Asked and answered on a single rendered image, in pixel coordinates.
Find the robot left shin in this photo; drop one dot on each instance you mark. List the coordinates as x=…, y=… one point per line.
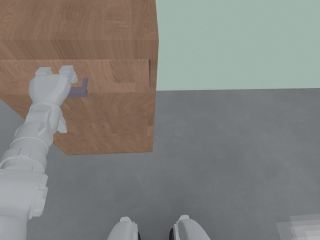
x=125, y=219

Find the handle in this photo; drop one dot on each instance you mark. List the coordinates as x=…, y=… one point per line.
x=79, y=91

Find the drawer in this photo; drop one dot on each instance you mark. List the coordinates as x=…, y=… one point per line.
x=104, y=75

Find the robot left upper arm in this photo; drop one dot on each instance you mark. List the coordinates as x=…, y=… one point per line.
x=22, y=196

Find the cabinet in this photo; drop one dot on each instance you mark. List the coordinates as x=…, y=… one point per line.
x=102, y=122

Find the left robot forearm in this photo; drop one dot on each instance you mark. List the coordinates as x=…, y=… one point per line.
x=29, y=148

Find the left robot hand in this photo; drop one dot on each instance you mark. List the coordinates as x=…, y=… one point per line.
x=54, y=88

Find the left robot thigh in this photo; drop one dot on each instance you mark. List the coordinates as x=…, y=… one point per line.
x=124, y=230

